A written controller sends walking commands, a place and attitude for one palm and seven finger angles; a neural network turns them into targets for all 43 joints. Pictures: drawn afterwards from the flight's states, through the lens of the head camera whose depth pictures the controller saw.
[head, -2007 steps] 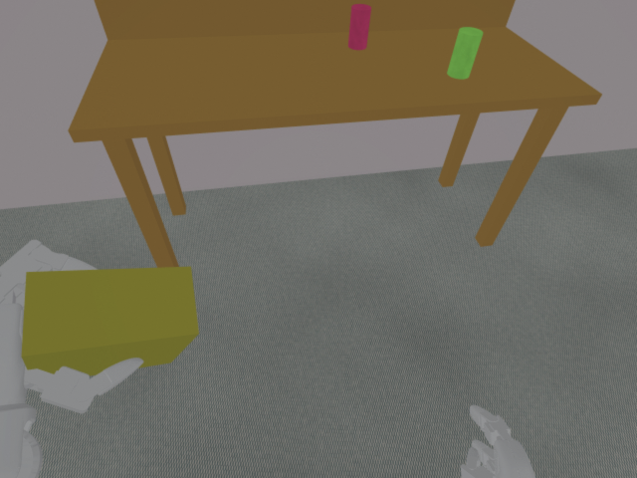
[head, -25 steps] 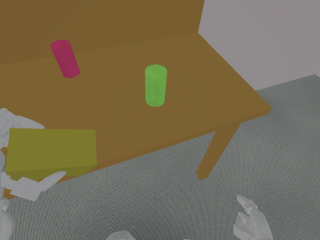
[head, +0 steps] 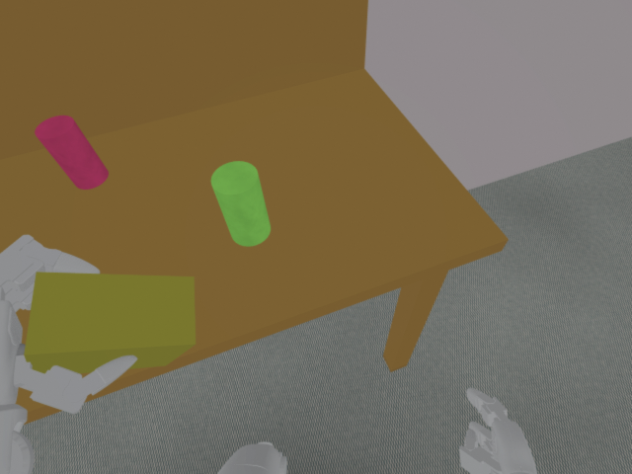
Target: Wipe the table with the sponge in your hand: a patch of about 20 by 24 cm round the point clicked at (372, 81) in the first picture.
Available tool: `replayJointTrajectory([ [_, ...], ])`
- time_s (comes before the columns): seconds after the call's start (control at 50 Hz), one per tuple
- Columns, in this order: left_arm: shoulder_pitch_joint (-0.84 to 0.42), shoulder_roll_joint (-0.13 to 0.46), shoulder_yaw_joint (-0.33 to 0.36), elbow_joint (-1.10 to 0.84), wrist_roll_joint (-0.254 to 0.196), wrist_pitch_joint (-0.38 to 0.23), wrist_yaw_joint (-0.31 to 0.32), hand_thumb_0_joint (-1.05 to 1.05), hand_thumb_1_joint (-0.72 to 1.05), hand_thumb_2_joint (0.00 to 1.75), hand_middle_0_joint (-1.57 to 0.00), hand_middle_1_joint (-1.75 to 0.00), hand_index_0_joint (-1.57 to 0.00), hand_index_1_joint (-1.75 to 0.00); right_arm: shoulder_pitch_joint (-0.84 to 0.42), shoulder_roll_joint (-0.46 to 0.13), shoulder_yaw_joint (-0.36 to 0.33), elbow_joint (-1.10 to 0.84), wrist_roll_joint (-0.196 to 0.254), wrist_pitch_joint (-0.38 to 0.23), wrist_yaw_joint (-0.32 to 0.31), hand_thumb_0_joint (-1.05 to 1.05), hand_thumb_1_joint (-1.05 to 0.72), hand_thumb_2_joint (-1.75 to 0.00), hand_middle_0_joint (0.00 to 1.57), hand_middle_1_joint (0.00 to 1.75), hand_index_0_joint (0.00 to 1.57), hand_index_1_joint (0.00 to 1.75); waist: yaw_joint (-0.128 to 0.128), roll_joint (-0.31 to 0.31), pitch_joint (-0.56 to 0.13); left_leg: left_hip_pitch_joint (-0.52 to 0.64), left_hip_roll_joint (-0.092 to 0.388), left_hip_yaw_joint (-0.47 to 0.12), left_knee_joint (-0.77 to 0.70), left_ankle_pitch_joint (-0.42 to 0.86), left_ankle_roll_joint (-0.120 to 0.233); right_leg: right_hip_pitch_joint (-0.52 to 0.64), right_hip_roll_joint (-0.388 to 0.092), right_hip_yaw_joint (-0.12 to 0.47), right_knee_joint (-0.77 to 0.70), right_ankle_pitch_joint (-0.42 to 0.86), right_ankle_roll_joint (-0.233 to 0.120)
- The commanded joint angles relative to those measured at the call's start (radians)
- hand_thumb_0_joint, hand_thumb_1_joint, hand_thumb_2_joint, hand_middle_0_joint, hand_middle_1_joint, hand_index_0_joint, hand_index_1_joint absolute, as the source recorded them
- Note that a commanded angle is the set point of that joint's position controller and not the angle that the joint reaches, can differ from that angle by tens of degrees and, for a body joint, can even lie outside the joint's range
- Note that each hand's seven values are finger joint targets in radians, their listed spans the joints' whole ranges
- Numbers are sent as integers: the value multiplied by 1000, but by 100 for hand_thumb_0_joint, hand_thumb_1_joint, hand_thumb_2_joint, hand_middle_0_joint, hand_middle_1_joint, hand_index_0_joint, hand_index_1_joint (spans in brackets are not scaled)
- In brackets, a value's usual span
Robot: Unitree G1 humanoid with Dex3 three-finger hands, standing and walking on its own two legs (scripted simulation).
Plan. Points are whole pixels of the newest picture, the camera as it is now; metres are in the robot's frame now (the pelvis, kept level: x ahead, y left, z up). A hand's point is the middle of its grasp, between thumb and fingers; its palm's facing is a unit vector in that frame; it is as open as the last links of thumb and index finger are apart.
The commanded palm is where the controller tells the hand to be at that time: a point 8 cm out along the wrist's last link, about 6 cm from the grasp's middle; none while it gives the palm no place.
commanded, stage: come to a stop and stand still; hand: left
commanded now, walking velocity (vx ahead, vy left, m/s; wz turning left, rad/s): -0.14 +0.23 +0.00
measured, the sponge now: (136, 326) +0.24 +0.19 +0.12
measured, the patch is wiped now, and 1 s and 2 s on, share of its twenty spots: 0.00 0.00 0.00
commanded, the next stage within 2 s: look again from close up in 0.82 s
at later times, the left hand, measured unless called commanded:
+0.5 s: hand out of the picture +0.20 +0.29 +0.17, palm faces +0.42 -0.84 -0.34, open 10.6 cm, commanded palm +0.15 +0.32 +0.18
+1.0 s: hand out of the picture +0.21 +0.34 +0.19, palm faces +0.50 -0.75 -0.43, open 10.6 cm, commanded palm +0.13 +0.34 +0.18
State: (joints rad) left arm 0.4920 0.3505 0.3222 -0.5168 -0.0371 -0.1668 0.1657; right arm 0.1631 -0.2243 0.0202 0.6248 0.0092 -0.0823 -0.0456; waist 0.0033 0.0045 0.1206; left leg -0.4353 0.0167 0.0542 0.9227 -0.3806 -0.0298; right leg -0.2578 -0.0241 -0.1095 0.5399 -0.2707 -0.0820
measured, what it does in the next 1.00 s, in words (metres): steps on the spot: left foot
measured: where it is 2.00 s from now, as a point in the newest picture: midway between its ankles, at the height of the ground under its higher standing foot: outside the picture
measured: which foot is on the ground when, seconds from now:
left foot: up 0.00-0.24, down 0.26-1.00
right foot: down 0.00-1.00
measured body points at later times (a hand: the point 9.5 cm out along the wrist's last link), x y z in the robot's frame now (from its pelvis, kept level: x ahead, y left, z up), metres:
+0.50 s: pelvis -0.01 +0.05 +0.00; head -0.01 +0.06 +0.45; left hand +0.17 +0.33 +0.19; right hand +0.17 -0.18 -0.07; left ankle +0.03 +0.16 -0.74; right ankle +0.02 -0.06 -0.74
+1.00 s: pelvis -0.03 +0.05 +0.00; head -0.01 +0.08 +0.45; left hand +0.18 +0.38 +0.22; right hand +0.15 -0.16 -0.08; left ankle +0.03 +0.16 -0.74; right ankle +0.02 -0.05 -0.74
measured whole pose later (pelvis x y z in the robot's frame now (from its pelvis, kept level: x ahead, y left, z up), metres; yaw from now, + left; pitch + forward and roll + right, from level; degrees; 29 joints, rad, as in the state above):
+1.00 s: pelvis -0.03 +0.05 +0.00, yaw +1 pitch -1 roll -2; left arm 0.18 0.48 0.39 -0.33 0.02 -0.19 0.12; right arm 0.22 -0.20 0.03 0.63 0.00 -0.13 -0.05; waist 0.07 -0.02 0.06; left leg -0.29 0.03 0.06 0.49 -0.18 0.03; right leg -0.23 0.02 -0.07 0.42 -0.17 -0.02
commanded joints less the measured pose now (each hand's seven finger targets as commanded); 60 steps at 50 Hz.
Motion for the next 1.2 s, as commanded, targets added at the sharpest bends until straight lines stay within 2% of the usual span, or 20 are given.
replayJointTrajectory([
  [0.0,14,252,248,-266,-25,-94,57,0,10,130,-120,-160,-120,-160,-83,-54,-35,-196,-3,-48,-11,0,-90,-90,20,30,20,30,28,-101,-296,-34,6,2,-162,57,5,308,-309,245,-89,862,6],
  [0.14,101,208,216,-161,-27,-31,51,0,10,130,-120,-160,-120,-160,-67,-70,-54,-206,16,-8,-5,0,-90,-90,20,30,20,30,14,-166,-305,91,4,13,-341,147,19,260,-310,236,-35,847,27],
  [0.18,79,201,194,-181,-20,-18,48,0,10,130,-120,-160,-120,-160,-58,-73,-55,-216,12,-2,-12,0,-90,-90,20,30,20,30,9,-157,-290,170,6,23,-422,276,25,206,-254,194,-29,784,58],
  [0.22,22,204,166,-220,-16,-11,44,0,10,130,-120,-160,-120,-160,-58,-94,-62,-225,16,-5,-18,0,-90,-90,20,30,20,30,14,-96,-288,247,78,-23,-421,503,48,122,-190,173,-36,619,97],
  [0.24,-10,219,163,-233,-16,-11,41,0,10,130,-120,-160,-120,-160,-75,-101,-65,-222,20,-9,-23,0,-90,-90,20,30,20,30,14,-77,-282,283,110,-42,-415,521,57,78,-173,177,-51,506,98],
  [0.34,-88,217,137,-277,-15,-15,39,0,10,130,-120,-160,-120,-160,-82,-101,-49,-206,3,-26,-33,0,-90,-90,20,30,20,30,10,11,-263,266,77,-50,-402,374,38,36,-151,207,-138,295,60],
  [0.4,-129,200,119,-303,-15,-24,43,0,10,130,-120,-160,-120,-160,-72,-99,-36,-204,-4,-40,-38,0,-90,-90,20,30,20,30,13,102,-219,206,103,-105,-521,221,48,43,-84,171,-159,69,64],
  [0.48,-146,176,104,-270,-7,-27,40,0,10,130,-120,-160,-120,-160,-73,-100,-22,-200,-6,-58,-38,0,-90,-90,20,30,20,30,14,208,-157,50,148,-175,-691,-75,58,129,-9,97,-100,-7,77],
  [0.66,-115,125,71,-152,8,-9,24,0,10,130,-120,-160,-120,-160,-47,-95,-21,-178,-1,-72,-25,0,-90,-90,20,30,20,30,8,61,-158,14,138,-169,-721,-231,53,175,13,120,-158,17,91],
  [0.76,-216,145,66,-191,20,-17,30,0,10,130,-120,-160,-120,-160,-57,-94,-21,-164,-5,-85,-29,0,-90,-90,20,30,20,30,9,84,-159,21,121,-162,-718,-210,54,198,13,128,-176,41,92],
  [0.88,-193,148,73,-199,17,-24,36,0,10,130,-120,-160,-120,-160,-59,-95,-26,-158,-6,-89,-24,0,-90,-90,20,30,20,30,12,109,-157,75,91,-139,-690,-133,41,164,1,138,-215,31,79],
  [0.9,-1251,1007,677,-412,187,-137,23,0,10,130,-120,-160,-120,-160,46,-115,-29,-179,-45,-118,-18,0,-90,-90,20,30,20,30,26,-128,46,-47,111,-62,-443,143,77,-75,-78,222,-277,96,111],
  [0.92,-663,359,259,193,72,-100,-38,0,10,130,-120,-160,-120,-160,-13,-2,-1,-94,-13,-106,-16,0,-90,-90,20,30,20,30,10,-127,-221,216,23,-71,-412,205,76,-102,-134,230,-248,22,32],
  [0.94,-418,307,241,90,12,-87,-33,0,10,130,-120,-160,-120,-160,-56,-76,-50,-140,5,-104,-1,0,-90,-90,20,30,20,30,53,31,-195,269,24,-44,-485,185,54,-33,-75,226,-245,54,23],
  [0.96,-392,213,163,182,17,-89,-49,0,10,130,-120,-160,-120,-160,-4,-88,-62,-160,6,-112,0,0,-90,-90,20,30,20,30,40,86,-236,254,31,-4,-479,154,42,11,-83,248,-232,64,29],
  [1.0,-266,169,104,28,-8,-124,-70,0,10,130,-120,-160,-120,-160,-7,-95,-61,-176,12,-115,21,0,-90,-90,20,30,20,30,51,132,-255,271,35,-19,-508,128,54,33,-80,252,-224,53,67],
  [1.04,-120,82,24,-48,-17,-130,-81,0,10,130,-120,-160,-120,-160,-55,-76,-50,-193,21,-126,42,0,-90,-90,20,30,20,30,52,110,-266,282,59,-29,-549,99,67,50,-46,200,-196,31,77],
  [1.12,-109,206,136,-132,5,-121,-64,0,10,130,-120,-160,-120,-160,-52,-101,-53,-216,10,-123,30,0,-90,-90,20,30,20,30,43,-84,-196,184,59,-47,-580,5,57,44,-11,176,-228,-61,76],
  [1.14,-110,279,213,-142,4,-121,-54,0,10,130,-120,-160,-120,-160,-69,-103,-48,-214,11,-120,25,0,-90,-90,20,30,20,30,42,-81,-190,197,64,-41,-585,11,56,28,-5,156,-219,-63,78],
  [1.18,-164,267,228,-161,-2,-130,-52,0,10,130,-120,-160,-120,-160,-61,-96,-51,-226,6,-118,8,0,-90,-90,20,30,20,30,31,-50,-191,196,70,-66,-596,66,61,47,-4,144,-176,10,73],
])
